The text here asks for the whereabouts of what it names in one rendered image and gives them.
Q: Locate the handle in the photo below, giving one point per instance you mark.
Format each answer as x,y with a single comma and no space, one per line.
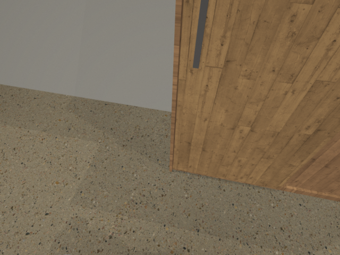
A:
200,32

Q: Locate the wardrobe door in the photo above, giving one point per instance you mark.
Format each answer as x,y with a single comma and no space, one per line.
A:
322,171
266,96

